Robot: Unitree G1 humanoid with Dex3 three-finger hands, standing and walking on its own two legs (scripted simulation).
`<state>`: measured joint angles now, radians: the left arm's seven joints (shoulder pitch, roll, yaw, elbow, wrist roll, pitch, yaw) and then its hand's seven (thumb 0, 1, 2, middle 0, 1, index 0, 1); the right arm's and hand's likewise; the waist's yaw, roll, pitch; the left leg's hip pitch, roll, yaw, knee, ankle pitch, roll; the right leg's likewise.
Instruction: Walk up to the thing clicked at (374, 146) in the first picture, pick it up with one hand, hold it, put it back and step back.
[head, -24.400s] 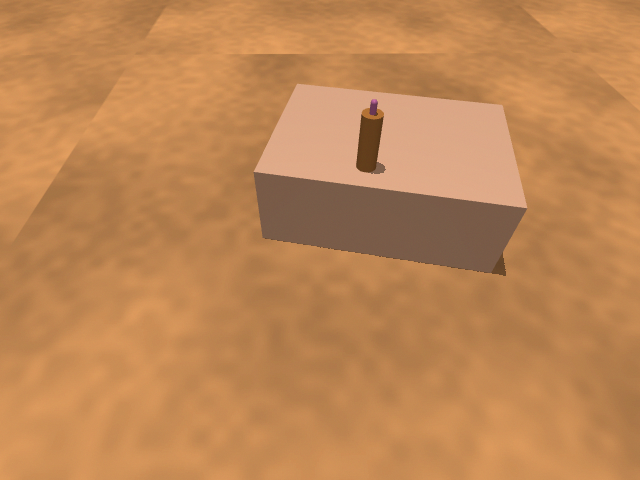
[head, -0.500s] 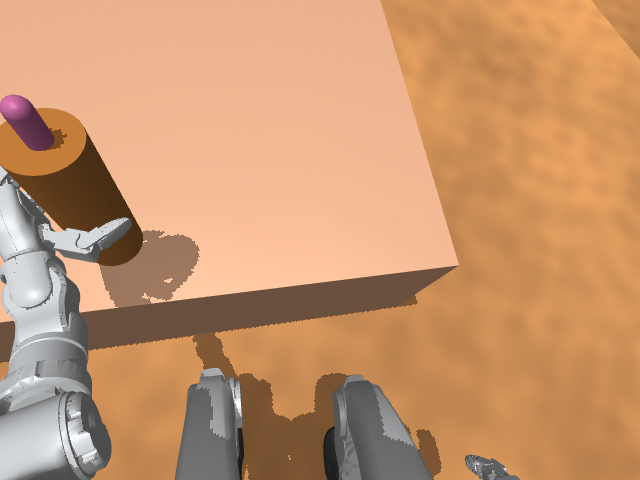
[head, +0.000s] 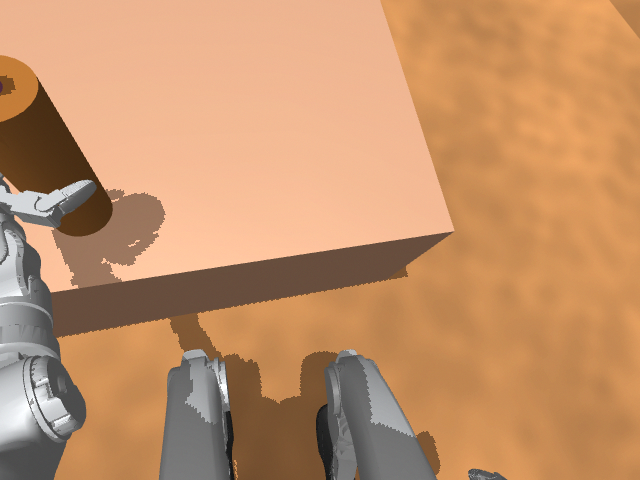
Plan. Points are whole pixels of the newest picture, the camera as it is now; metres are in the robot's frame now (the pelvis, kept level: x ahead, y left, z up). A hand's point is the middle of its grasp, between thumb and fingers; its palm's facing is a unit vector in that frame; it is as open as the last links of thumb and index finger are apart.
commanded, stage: lower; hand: left
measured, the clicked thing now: (34, 150) +0.48 +0.29 +0.01
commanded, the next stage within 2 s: loosen in 0.50 s
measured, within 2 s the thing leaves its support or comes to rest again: rests again in 1.22 s
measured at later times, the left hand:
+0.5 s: hand (58, 185) +0.49 +0.30 -0.08, palm faces +0.40 -0.92 -0.05, open 10.9 cm
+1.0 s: hand (41, 164) +0.50 +0.31 -0.05, palm faces +0.41 -0.91 -0.01, open 12.3 cm
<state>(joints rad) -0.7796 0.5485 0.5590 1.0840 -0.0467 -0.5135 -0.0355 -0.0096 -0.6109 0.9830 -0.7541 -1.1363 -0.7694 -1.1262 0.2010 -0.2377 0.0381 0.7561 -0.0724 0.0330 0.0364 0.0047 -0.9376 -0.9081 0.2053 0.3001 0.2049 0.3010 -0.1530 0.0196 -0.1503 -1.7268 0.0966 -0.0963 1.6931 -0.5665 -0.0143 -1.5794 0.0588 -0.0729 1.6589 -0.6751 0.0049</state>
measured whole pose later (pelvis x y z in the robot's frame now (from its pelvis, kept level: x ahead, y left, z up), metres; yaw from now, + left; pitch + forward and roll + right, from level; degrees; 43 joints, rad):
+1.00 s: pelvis -0.01 +0.00 -0.07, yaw -1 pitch +36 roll -7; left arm -0.90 0.62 0.60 1.10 -0.08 -0.49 -0.10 -0.01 -0.57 0.59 -0.74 -0.79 -0.75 -0.77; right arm 0.16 -0.25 0.05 0.72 -0.07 0.06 0.03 0.00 -0.93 -0.89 0.21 0.30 0.21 0.30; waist -0.13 0.01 -0.15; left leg -1.95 0.10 -0.11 1.92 -0.61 -0.02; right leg -1.80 0.07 -0.08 1.90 -0.73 0.00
